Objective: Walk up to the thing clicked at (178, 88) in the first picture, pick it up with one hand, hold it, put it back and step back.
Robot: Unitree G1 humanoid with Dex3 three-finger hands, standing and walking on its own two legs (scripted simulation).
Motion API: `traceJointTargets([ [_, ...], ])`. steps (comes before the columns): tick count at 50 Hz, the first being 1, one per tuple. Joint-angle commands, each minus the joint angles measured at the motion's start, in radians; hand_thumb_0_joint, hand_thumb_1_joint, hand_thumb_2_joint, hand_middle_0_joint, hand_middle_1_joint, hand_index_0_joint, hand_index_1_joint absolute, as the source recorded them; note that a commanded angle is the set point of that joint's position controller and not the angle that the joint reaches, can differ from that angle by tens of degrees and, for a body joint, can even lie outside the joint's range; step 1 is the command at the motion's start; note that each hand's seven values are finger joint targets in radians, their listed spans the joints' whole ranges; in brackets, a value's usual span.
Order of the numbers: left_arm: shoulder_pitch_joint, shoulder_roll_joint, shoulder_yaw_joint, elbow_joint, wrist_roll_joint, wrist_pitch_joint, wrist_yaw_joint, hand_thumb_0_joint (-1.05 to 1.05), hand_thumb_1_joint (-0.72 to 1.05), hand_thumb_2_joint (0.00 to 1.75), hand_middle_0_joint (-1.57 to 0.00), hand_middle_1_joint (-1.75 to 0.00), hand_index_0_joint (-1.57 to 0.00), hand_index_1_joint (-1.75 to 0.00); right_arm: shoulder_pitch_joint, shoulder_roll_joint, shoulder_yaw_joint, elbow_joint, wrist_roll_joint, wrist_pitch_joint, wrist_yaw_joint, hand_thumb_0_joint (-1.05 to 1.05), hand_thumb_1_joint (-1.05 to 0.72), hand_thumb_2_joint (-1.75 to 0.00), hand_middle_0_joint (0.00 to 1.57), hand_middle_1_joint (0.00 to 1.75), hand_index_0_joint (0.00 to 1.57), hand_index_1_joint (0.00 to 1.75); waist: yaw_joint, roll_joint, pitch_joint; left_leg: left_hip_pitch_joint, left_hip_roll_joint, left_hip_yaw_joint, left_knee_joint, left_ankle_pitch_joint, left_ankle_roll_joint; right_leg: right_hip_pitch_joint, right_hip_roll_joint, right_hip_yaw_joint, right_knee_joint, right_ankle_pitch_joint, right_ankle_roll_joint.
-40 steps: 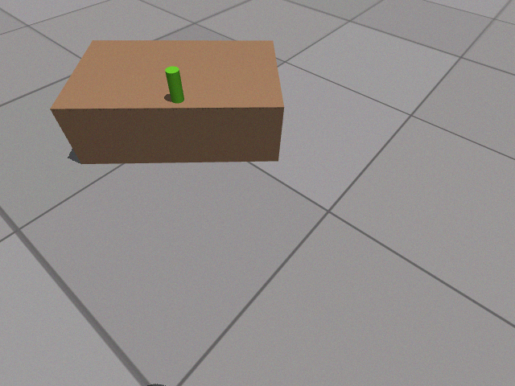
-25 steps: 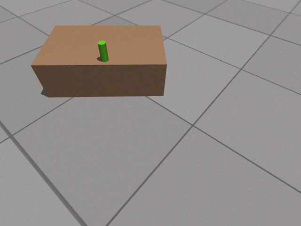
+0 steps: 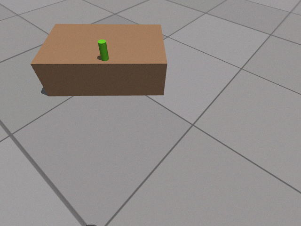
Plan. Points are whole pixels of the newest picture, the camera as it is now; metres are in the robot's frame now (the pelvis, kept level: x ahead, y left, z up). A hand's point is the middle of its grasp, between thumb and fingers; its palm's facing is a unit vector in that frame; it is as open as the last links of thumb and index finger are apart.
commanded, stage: stand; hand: left
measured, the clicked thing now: (103, 50) +1.36 +0.37 -0.35
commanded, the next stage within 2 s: walk up in 0.32 s
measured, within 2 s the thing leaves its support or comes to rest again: neither
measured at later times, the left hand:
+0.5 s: hand out of the picture +0.07 +0.29 -0.15, palm faces +0.07 -0.93 -0.35, open 7.3 cm
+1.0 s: hand (31, 183) +0.26 +0.39 -0.15, palm faces +0.02 -0.95 -0.31, open 7.3 cm
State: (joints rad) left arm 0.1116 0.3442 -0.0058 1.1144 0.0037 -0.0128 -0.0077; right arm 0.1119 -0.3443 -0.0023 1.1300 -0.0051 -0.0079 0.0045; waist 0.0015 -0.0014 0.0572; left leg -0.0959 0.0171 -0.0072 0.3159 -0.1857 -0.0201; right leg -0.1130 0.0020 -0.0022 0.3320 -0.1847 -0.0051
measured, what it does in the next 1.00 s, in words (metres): walks ahead: left foot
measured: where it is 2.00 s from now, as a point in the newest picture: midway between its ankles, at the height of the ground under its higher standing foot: (136, 154)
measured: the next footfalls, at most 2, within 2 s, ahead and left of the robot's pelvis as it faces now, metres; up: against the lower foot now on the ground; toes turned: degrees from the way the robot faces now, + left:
left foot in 0.68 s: +0.20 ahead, +0.22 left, +0.00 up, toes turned +9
right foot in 1.18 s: +0.48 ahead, -0.03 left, +0.00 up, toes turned +1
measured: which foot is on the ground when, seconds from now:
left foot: down 0.00-0.40, up 0.42-0.66, down 0.68-1.00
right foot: down 0.00-0.70, up 0.72-1.00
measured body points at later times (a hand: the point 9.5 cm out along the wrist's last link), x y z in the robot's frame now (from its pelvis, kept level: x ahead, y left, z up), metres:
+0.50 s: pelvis +0.02 +0.01 -0.01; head +0.03 +0.01 +0.44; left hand +0.07 +0.33 -0.12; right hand +0.10 -0.31 -0.13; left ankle +0.01 +0.14 -0.72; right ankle +0.00 -0.11 -0.75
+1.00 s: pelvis +0.21 +0.11 -0.01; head +0.21 +0.13 +0.44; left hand +0.26 +0.44 -0.13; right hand +0.25 -0.21 -0.11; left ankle +0.16 +0.21 -0.75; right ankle +0.33 -0.04 -0.70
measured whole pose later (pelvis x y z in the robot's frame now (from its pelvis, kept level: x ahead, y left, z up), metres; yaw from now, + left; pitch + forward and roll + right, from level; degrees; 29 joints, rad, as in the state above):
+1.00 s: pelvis +0.21 +0.11 -0.01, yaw +5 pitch -4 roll +1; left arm 0.23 0.44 0.06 0.94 0.02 -0.03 -0.10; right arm 0.36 -0.37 -0.06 0.93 0.00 -0.09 0.06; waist -0.03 -0.07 0.06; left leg -0.05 -0.02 0.08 0.38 -0.27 0.03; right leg -0.53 -0.10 0.02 0.85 -0.21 0.01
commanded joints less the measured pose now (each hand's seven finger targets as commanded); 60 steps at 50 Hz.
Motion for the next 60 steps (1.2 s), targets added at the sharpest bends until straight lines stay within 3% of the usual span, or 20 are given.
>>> traceJointTargets([
  [1, -0.033, 0.215, 0.038, -0.056, 0.003, -0.022, 0.018, 0.0, 0.9, 0.9, -0.2, -0.3, -0.2, -0.3, -0.039, -0.208, -0.037, -0.06, -0.002, -0.022, -0.014, 0.0, -0.9, -0.9, 0.2, 0.3, 0.2, 0.3, 0.001, 0.007, -0.083, 0.01, 0.112, -0.078, -0.038, 0.15, 0.036, 0.017, -0.127, 0.096, -0.051, 0.163, -0.024],
  [15, -0.035, 0.216, 0.04, -0.053, 0.001, -0.02, 0.018, 0.0, 0.9, 0.9, -0.2, -0.3, -0.2, -0.3, -0.029, -0.209, -0.034, -0.062, -0.003, -0.023, -0.014, 0.0, -0.9, -0.9, 0.2, 0.3, 0.2, 0.3, 0.0, 0.0, -0.072, 0.007, 0.112, -0.077, -0.048, 0.141, 0.035, 0.017, -0.129, 0.1, -0.054, 0.159, -0.025],
  [16, 0.025, 0.322, 0.113, -0.108, 0.02, -0.04, -0.012, 0.0, 0.9, 0.9, -0.2, -0.3, -0.2, -0.3, 0.034, -0.301, -0.102, -0.117, -0.018, -0.04, 0.013, 0.0, -0.9, -0.9, 0.2, 0.3, 0.2, 0.3, 0.005, 0.003, -0.183, -0.019, 0.076, -0.105, 0.045, -0.359, 0.118, 0.074, -0.075, 0.064, 0.048, -0.332, -0.059],
  [17, 0.045, 0.312, 0.118, -0.097, 0.029, -0.041, -0.022, 0.0, 0.9, 0.9, -0.2, -0.3, -0.2, -0.3, 0.015, -0.3, -0.106, -0.123, -0.027, -0.038, 0.026, 0.0, -0.9, -0.9, 0.2, 0.3, 0.2, 0.3, 0.027, 0.026, -0.106, -0.15, 0.085, -0.138, 0.06, -0.505, 0.135, 0.026, -0.103, 0.11, 0.071, -0.473, -0.08],
  [19, 0.094, 0.328, 0.136, -0.101, 0.034, -0.046, -0.03, 0.0, 0.9, 0.9, -0.2, -0.3, -0.2, -0.3, -0.089, -0.258, -0.099, -0.179, -0.033, -0.033, 0.039, 0.0, -0.9, -0.9, 0.2, 0.3, 0.2, 0.3, 0.077, -0.056, 0.037, -0.435, 0.029, -0.051, 0.204, -0.461, 0.097, 0.06, -0.192, 0.26, -0.054, -0.642, -0.134],
  [20, 0.14, 0.358, 0.149, -0.105, 0.038, -0.052, -0.028, 0.0, 0.9, 0.9, -0.2, -0.3, -0.2, -0.3, -0.134, -0.228, -0.098, -0.213, -0.036, -0.034, 0.043, 0.0, -0.9, -0.9, 0.2, 0.3, 0.2, 0.3, 0.112, -0.164, 0.074, -0.566, -0.013, 0.036, 0.431, -0.319, 0.069, 0.125, -0.338, 0.417, -0.205, -0.675, -0.205],
  [21, 0.133, 0.37, 0.155, -0.126, 0.043, -0.063, -0.025, 0.0, 0.9, 0.9, -0.2, -0.3, -0.2, -0.3, -0.146, -0.226, -0.101, -0.225, -0.041, -0.039, 0.04, 0.0, -0.9, -0.9, 0.2, 0.3, 0.2, 0.3, 0.128, -0.129, 0.1, -0.647, 0.039, -0.046, 0.526, -0.28, 0.052, 0.135, -0.433, 0.503, -0.244, -0.576, -0.262],
  [27, 0.016, 0.36, 0.153, -0.211, 0.038, -0.074, -0.034, 0.0, 0.9, 0.9, -0.2, -0.3, -0.2, -0.3, 0.0, -0.255, -0.127, -0.22, -0.024, -0.051, 0.076, 0.0, -0.9, -0.9, 0.2, 0.3, 0.2, 0.3, 0.028, -0.17, 0.034, -0.428, 0.099, -0.053, 0.412, -0.209, 0.028, 0.059, -0.302, 0.204, -0.197, -0.377, -0.203],
  [30, 0.0, 0.354, 0.146, -0.235, 0.032, -0.073, -0.042, 0.0, 0.9, 0.9, -0.2, -0.3, -0.2, -0.3, 0.037, -0.245, -0.137, -0.224, -0.022, -0.054, 0.082, 0.0, -0.9, -0.9, 0.2, 0.3, 0.2, 0.3, 0.008, -0.173, 0.041, -0.256, 0.071, 0.018, 0.289, -0.06, 0.017, -0.073, -0.24, 0.064, -0.132, -0.269, -0.164],
  [33, 0.003, 0.324, 0.135, -0.24, 0.025, -0.063, -0.049, 0.0, 0.9, 0.9, -0.2, -0.3, -0.2, -0.3, 0.212, -0.268, -0.163, -0.173, -0.026, -0.057, 0.071, 0.0, -0.9, -0.9, 0.2, 0.3, 0.2, 0.3, -0.089, -0.041, -0.027, 0.097, 0.005, 0.113, 0.225, 0.038, 0.032, -0.265, -0.184, -0.05, 0.128, -0.158, -0.129],
  [34, 0.056, 0.279, 0.119, -0.237, 0.032, -0.057, -0.049, 0.0, 0.9, 0.9, -0.2, -0.3, -0.2, -0.3, 0.327, -0.31, -0.182, -0.14, -0.03, -0.062, 0.059, 0.0, -0.9, -0.9, 0.2, 0.3, 0.2, 0.3, -0.134, 0.1, -0.103, 0.275, -0.01, 0.079, 0.236, -0.064, 0.058, -0.362, -0.132, -0.091, 0.39, -0.109, -0.111],
  [35, 0.124, 0.197, 0.095, -0.241, 0.029, -0.052, -0.051, 0.0, 0.9, 0.9, -0.2, -0.3, -0.2, -0.3, 0.418, -0.389, -0.203, -0.136, -0.042, -0.067, 0.042, 0.0, -0.9, -0.9, 0.2, 0.3, 0.2, 0.3, -0.162, 0.355, -0.122, 0.33, 0.154, -0.214, 0.069, -0.408, 0.117, -0.535, -0.021, -0.113, 0.719, -0.375, -0.075],
  [36, 0.13, 0.22, 0.097, -0.255, 0.017, -0.047, -0.043, 0.0, 0.9, 0.9, -0.2, -0.3, -0.2, -0.3, 0.36, -0.466, -0.201, -0.184, -0.036, -0.076, 0.04, 0.0, -0.9, -0.9, 0.2, 0.3, 0.2, 0.3, -0.131, 0.337, -0.113, 0.207, 0.356, -0.713, -0.165, -0.729, 0.202, -0.597, 0.052, 0.036, 0.855, -0.411, -0.06],
  [37, 0.105, 0.315, 0.112, -0.251, 0.023, -0.044, -0.034, 0.0, 0.9, 0.9, -0.2, -0.3, -0.2, -0.3, 0.246, -0.478, -0.206, -0.226, -0.004, -0.074, 0.045, 0.0, -0.9, -0.9, 0.2, 0.3, 0.2, 0.3, -0.099, 0.246, -0.049, 0.099, 0.432, -0.786, -0.211, -0.761, 0.286, -0.564, -0.035, 0.108, 0.894, -0.375, -0.066],
  [41, 0.183, 0.318, 0.113, -0.185, -0.004, -0.046, -0.047, 0.0, 0.9, 0.9, -0.2, -0.3, -0.2, -0.3, 0.155, -0.334, -0.143, -0.266, -0.001, -0.094, 0.03, 0.0, -0.9, -0.9, 0.2, 0.3, 0.2, 0.3, -0.008, 0.11, 0.036, -0.049, 0.25, -0.288, -0.117, -0.279, 0.179, -0.472, -0.114, 0.113, 0.754, -0.133, -0.039],
  [47, 0.097, 0.28, 0.114, -0.247, 0.016, -0.034, -0.078, 0.0, 0.9, 0.9, -0.2, -0.3, -0.2, -0.3, 0.19, -0.332, -0.141, -0.292, 0.002, -0.113, 0.03, 0.0, -0.9, -0.9, 0.2, 0.3, 0.2, 0.3, -0.021, 0.124, 0.079, -0.049, 0.238, -0.146, -0.177, -0.167, 0.228, -0.481, -0.131, 0.043, 0.518, -0.012, 0.024],
  [51, -0.036, 0.251, 0.111, -0.3, 0.018, -0.039, -0.092, 0.0, 0.9, 0.9, -0.2, -0.3, -0.2, -0.3, 0.228, -0.339, -0.142, -0.296, 0.005, -0.114, 0.029, 0.0, -0.9, -0.9, 0.2, 0.3, 0.2, 0.3, -0.051, 0.109, 0.098, -0.045, 0.224, -0.098, -0.159, -0.078, 0.208, -0.436, -0.137, 0.016, 0.351, 0.082, -0.001],
  [56, -0.062, 0.223, 0.113, -0.31, 0.014, -0.052, -0.087, 0.0, 0.9, 0.9, -0.2, -0.3, -0.2, -0.3, 0.257, -0.335, -0.143, -0.31, -0.003, -0.102, 0.018, 0.0, -0.9, -0.9, 0.2, 0.3, 0.2, 0.3, -0.047, 0.093, 0.018, 0.024, 0.215, -0.031, 0.0, 0.294, 0.186, -0.287, -0.077, -0.063, 0.241, 0.083, -0.038],
  [59, 0.161, 0.278, 0.146, -0.254, 0.015, -0.065, -0.065, 0.0, 0.9, 0.9, -0.2, -0.3, -0.2, -0.3, 0.277, -0.288, -0.122, -0.333, -0.005, -0.093, 0.009, 0.0, -0.9, -0.9, 0.2, 0.3, 0.2, 0.3, 0.066, -0.043, -0.148, -0.057, 0.136, 0.034, 0.408, 0.405, 0.138, 0.085, -0.02, -0.081, 0.173, 0.0, -0.079],
  [60, 0.272, 0.337, 0.169, -0.24, 0.022, -0.073, -0.054, 0.0, 0.9, 0.9, -0.2, -0.3, -0.2, -0.3, 0.325, -0.233, -0.103, -0.344, 0.0, -0.094, 0.011, 0.0, -0.9, -0.9, 0.2, 0.3, 0.2, 0.3, 0.104, -0.186, -0.237, -0.226, 0.07, 0.075, 0.67, 0.189, 0.104, 0.28, -0.156, 0.108, 0.124, -0.127, -0.117],
])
